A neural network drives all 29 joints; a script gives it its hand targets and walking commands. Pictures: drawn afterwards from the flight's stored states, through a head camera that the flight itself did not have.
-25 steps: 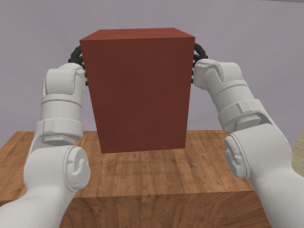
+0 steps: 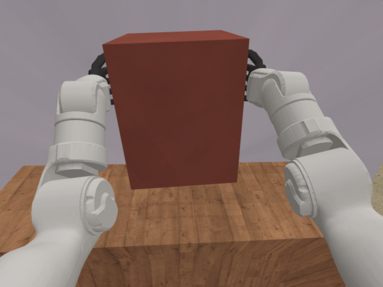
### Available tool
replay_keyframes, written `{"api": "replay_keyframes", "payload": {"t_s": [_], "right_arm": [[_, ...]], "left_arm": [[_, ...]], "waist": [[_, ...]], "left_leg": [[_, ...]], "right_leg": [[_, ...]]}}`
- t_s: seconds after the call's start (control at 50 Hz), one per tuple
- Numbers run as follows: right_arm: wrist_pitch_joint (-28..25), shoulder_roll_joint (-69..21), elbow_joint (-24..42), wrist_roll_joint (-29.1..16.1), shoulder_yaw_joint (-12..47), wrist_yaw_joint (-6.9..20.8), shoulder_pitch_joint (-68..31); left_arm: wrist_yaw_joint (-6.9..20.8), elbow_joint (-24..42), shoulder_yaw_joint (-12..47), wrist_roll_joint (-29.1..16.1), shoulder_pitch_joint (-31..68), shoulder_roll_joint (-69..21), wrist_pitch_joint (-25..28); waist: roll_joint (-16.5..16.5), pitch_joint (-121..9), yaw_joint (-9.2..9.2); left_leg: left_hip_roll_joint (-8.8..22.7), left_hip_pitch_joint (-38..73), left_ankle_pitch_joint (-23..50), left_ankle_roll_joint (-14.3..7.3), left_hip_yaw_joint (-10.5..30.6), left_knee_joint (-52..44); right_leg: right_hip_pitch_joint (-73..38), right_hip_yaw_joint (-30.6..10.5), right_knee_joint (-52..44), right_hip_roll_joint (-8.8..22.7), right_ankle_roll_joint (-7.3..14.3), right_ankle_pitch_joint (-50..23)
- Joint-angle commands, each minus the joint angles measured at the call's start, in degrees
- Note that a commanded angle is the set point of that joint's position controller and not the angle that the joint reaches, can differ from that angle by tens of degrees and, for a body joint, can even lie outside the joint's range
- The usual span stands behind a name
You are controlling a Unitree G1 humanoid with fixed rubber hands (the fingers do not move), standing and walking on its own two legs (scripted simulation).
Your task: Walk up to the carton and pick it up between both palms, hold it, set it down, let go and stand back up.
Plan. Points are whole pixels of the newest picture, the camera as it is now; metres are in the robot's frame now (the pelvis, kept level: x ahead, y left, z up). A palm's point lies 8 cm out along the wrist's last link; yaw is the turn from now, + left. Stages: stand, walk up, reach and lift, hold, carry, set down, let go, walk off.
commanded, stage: hold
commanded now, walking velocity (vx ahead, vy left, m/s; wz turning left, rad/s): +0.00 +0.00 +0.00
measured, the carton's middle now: (179, 104) +0.38 -0.01 +0.30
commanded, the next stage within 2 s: none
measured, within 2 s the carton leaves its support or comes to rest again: neither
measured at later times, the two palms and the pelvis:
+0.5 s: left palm (102, 96) +0.38 +0.14 +0.32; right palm (253, 88) +0.37 -0.15 +0.34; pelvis +0.00 +0.00 +0.00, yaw +0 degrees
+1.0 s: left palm (94, 94) +0.37 +0.15 +0.33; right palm (250, 87) +0.36 -0.14 +0.34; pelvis +0.00 +0.00 +0.00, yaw +0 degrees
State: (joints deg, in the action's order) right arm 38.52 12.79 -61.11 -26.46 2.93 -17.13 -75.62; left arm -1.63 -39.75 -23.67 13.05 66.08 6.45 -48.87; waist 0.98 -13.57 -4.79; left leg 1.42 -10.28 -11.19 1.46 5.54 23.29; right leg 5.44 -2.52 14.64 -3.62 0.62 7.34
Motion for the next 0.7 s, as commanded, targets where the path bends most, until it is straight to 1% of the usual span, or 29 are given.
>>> {"api": "replay_keyframes", "payload": {"t_s": [0.0, 0.02, 0.04, 0.06, 0.08, 0.1, 0.12, 0.14, 0.16, 0.18, 0.2, 0.22, 0.24, 0.26, 0.28, 0.3, 0.32, 0.36, 0.38, 0.4, 0.44, 0.46, 0.48, 0.52, 0.58, 0.6, 0.64, 0.66, 0.68], "right_arm": [[-1.4, -37.4, 19.7, -8.5, 4.0, 8.0, -40.2], [-0.9, -37.9, 17.1, -8.1, 4.9, 7.8, -40.0], [-2.0, -40.2, 24.5, -9.0, 5.6, 7.5, -40.9], [-1.6, -39.8, 23.9, -9.5, 5.9, 7.3, -41.3], [-1.6, -39.9, 24.4, -10.0, 7.5, 7.5, -41.5], [-1.9, -41.3, 25.6, -10.1, 7.5, 7.5, -42.4], [-1.7, -40.0, 26.9, -8.0, 4.5, 6.9, -40.8], [-1.2, -38.3, 22.0, -7.8, 4.5, 6.5, -41.4], [-1.9, -39.5, 24.6, -8.7, 5.6, 6.8, -40.8], [-1.5, -38.4, 24.4, -7.3, 2.8, 6.2, -39.6], [-1.6, -38.2, 22.9, -8.1, 3.9, 6.4, -42.8], [-1.3, -38.0, 23.0, -7.9, 3.5, 5.9, -39.6], [-1.8, -38.0, 25.0, -8.7, 4.5, 6.0, -42.1], [-1.0, -39.2, 22.8, -7.6, 3.3, 5.7, -39.3], [-0.3, -38.8, 21.0, -9.6, 4.1, 6.4, -40.1], [-1.0, -36.9, 21.8, -8.8, 2.3, 6.6, -39.9], [-0.3, -38.5, 20.4, -9.4, 4.5, 7.0, -40.1], [-1.5, -38.9, 25.6, -11.1, 6.6, 7.0, -42.6], [-0.5, -38.1, 21.0, -10.2, 6.1, 7.1, -38.9], [-1.1, -37.4, 24.2, -10.2, 5.8, 7.3, -39.8], [-0.7, -40.0, 23.5, -11.4, 8.0, 7.7, -39.8], [-0.4, -40.4, 22.0, -10.8, 7.2, 7.6, -39.1], [-1.0, -40.8, 25.9, -11.3, 7.8, 7.5, -39.0], [-0.9, -41.2, 26.5, -11.4, 7.8, 7.8, -40.5], [-0.8, -40.8, 28.6, -10.1, 5.4, 6.8, -37.8], [-1.1, -40.3, 28.7, -11.5, 7.1, 6.6, -39.9], [0.5, -37.8, 24.2, -7.6, 1.7, 6.1, -35.9], [0.2, -39.1, 22.9, -9.1, 4.3, 6.5, -40.2], [0.1, -39.5, 21.7, -9.5, 4.5, 6.8, -39.1]], "left_arm": [[7.8, 9.7, 12.9, -8.7, 44.5, -31.9, 5.0], [8.0, 5.8, 11.5, -7.7, 43.6, -30.9, 4.5], [7.9, 11.5, 15.9, -11.0, 44.1, -34.1, 5.2], [7.9, 10.8, 16.0, -10.9, 44.6, -33.4, 5.0], [7.4, 9.1, 14.8, -9.7, 43.8, -32.9, 4.8], [7.0, 12.4, 16.7, -11.2, 46.2, -33.2, 5.4], [7.7, 8.3, 17.3, -11.3, 44.2, -35.5, 4.9], [7.8, 6.2, 15.2, -10.5, 43.8, -33.2, 4.5], [7.6, 14.1, 18.6, -12.2, 45.7, -36.1, 5.2], [7.9, 8.5, 18.7, -12.6, 45.6, -34.8, 4.6], [7.9, 7.3, 16.9, -11.3, 46.0, -33.6, 4.7], [8.3, 8.1, 17.7, -11.3, 40.7, -35.8, 4.0], [8.3, 8.3, 18.0, -11.6, 43.9, -35.7, 4.0], [8.5, 8.8, 17.9, -11.7, 45.2, -35.7, 4.4], [7.8, 10.2, 15.9, -10.5, 46.3, -34.1, 4.7], [8.0, 9.2, 17.9, -10.9, 43.5, -37.2, 4.2], [7.8, 8.1, 16.1, -10.1, 44.3, -34.4, 4.1], [7.1, 11.0, 17.0, -11.2, 44.4, -34.2, 4.6], [7.3, 7.7, 14.8, -9.4, 40.9, -34.0, 3.9], [7.4, 9.8, 16.7, -10.6, 41.0, -35.1, 3.9], [6.6, 10.9, 14.4, -9.6, 43.0, -33.8, 4.1], [6.8, 11.5, 13.8, -9.3, 42.9, -32.9, 4.3], [6.8, 16.0, 17.2, -11.3, 45.0, -34.6, 4.7], [6.0, 15.7, 17.9, -11.7, 45.4, -35.0, 4.5], [6.3, 17.1, 21.0, -13.6, 46.3, -36.5, 4.5], [6.2, 17.0, 21.2, -13.9, 45.2, -36.4, 4.4], [7.3, 12.4, 20.6, -12.9, 45.0, -36.5, 3.7], [7.2, 10.8, 18.0, -11.9, 44.6, -35.0, 3.9], [6.9, 11.9, 17.4, -11.5, 44.8, -34.5, 4.1]], "waist": [[1.9, -16.2, 1.00], [-0.1, -13.1, 1.51], [0.1, -19.5, 0.06], [0.3, -17.4, 0.23], [0.3, -17.8, 1.84], [-0.5, -19.3, 0.89], [0.6, -16.3, -2.09], [-0.2, -13.0, -0.90], [1.3, -16.6, -0.62], [-2.0, -13.0, -4.31], [1.5, -12.8, -2.10], [1.4, -12.5, -3.16], [3.0, -13.2, -2.86], [1.8, -13.6, -4.64], [3.5, -13.9, -1.33], [6.0, -13.9, -2.64], [3.3, -11.8, -1.22], [4.1, -18.2, 0.59], [3.5, -14.3, 0.55], [3.5, -16.5, -0.49], [2.7, -17.2, 1.92], [0.7, -17.9, 1.24], [2.2, -21.1, -0.12], [2.6, -21.4, 1.62], [3.2, -20.4, -2.57], [3.3, -21.1, -1.49], [0.9, -11.5, -5.82], [0.8, -10.7, -1.79], [1.0, -11.9, -1.30]], "left_leg": [[-2.8, 2.7, 11.4, 1.7, -2.7, -2.7], [-2.5, 2.5, 10.0, 1.2, -2.1, -3.3], [-2.7, 3.6, 12.9, 1.4, -2.3, -2.3], [-2.9, 4.0, 13.0, 1.8, -2.1, -1.7], [-2.9, 4.0, 13.4, 1.3, -2.2, -2.1], [-2.7, 4.1, 13.2, 1.7, -2.3, -1.5], [-2.7, 3.6, 11.0, 1.9, -2.3, -2.1], [-2.7, 1.9, 9.4, 1.5, -2.3, -2.4], [-2.5, 4.2, 12.0, 2.4, -2.1, -2.3], [-2.6, 2.4, 8.8, 1.5, -1.7, -2.2], [-3.1, 2.9, 9.4, 1.9, -2.0, -2.5], [-2.4, 3.3, 10.5, 2.2, -2.1, -2.5], [-2.5, 3.0, 9.2, 2.3, -2.2, -2.4], [-2.8, 3.2, 9.1, 1.8, -2.9, -2.5], [-2.5, 2.7, 9.2, 1.9, -2.1, -3.0], [-2.2, 2.2, 8.8, 2.6, -2.2, -3.1], [-2.6, 2.1, 8.0, 2.1, -2.0, -3.4], [-2.5, 2.7, 12.3, 2.3, -1.8, -1.9], [-2.4, 2.4, 10.2, 1.6, -2.1, -2.8], [-2.7, 3.4, 10.9, 1.9, -2.1, -2.0], [-2.7, 3.6, 12.2, 1.5, -2.1, -1.8], [-2.9, 4.1, 11.8, 0.9, -2.1, -2.2], [-2.9, 6.2, 14.8, 1.9, -2.2, -1.0], [-3.0, 4.9, 14.5, 1.9, -1.1, -0.8], [-3.2, 6.2, 15.1, 2.7, -1.1, -0.1], [-2.9, 6.7, 17.1, 3.2, -1.4, 0.5], [-2.6, 3.1, 8.0, 2.4, -1.3, -2.2], [-2.7, 1.7, 6.7, 1.8, -1.5, -3.1], [-2.3, 1.6, 7.0, 1.8, -1.5, -3.3]], "right_leg": [[-8.8, -0.1, -0.3, -1.4, -1.5, -9.8], [-7.7, -0.2, -1.4, -1.4, -1.3, -7.8], [-10.2, 0.2, 0.3, -2.0, -1.7, -11.4], [-8.6, -0.6, -0.6, -1.5, -2.1, -11.8], [-8.2, 0.2, -0.4, -1.6, -1.8, -11.0], [-8.2, -0.4, -0.3, -1.8, -1.8, -11.5], [-7.2, -0.3, -1.0, -1.2, -2.3, -11.0], [-6.5, -0.1, -1.3, -1.3, -1.7, -8.5], [-7.2, 0.0, -0.6, -1.6, -1.7, -9.7], [-5.0, -0.4, -1.4, -1.0, -2.3, -10.0], [-4.7, 0.0, -1.6, -1.1, -2.2, -8.7], [-6.5, -0.1, -1.6, -1.1, -1.4, -10.3], [-6.0, 0.5, -1.3, -0.9, -1.2, -9.0], [-6.7, 0.3, -1.3, -1.0, -1.9, -10.0], [-6.2, 0.5, -0.5, -1.4, -1.5, -7.3], [-5.4, 0.4, -0.7, -0.9, -1.2, -7.0], [-6.1, 0.5, -1.1, -0.8, -1.5, -6.6], [-8.1, 0.1, -0.2, -1.3, -1.0, -10.6], [-7.5, -0.2, -1.4, -1.0, -0.9, -8.6], [-7.4, 0.0, -1.1, -0.9, -1.2, -9.5], [-8.0, 0.0, -0.5, -1.4, -1.7, -10.0], [-8.6, -0.2, -0.4, -1.2, -1.9, -10.3], [-9.2, -0.1, -0.1, -1.4, -2.0, -13.1], [-8.0, -0.1, 0.6, -1.8, -1.9, -12.3], [-6.5, -0.3, 0.1, -1.5, -2.7, -14.4], [-8.5, -0.2, 0.2, -1.9, -2.3, -16.0], [-4.2, -0.1, -1.4, -0.8, -2.2, -8.8], [-5.6, -0.1, -1.3, -0.8, -2.0, -6.5], [-5.2, 0.0, -1.1, -1.0, -1.8, -6.3]]}}
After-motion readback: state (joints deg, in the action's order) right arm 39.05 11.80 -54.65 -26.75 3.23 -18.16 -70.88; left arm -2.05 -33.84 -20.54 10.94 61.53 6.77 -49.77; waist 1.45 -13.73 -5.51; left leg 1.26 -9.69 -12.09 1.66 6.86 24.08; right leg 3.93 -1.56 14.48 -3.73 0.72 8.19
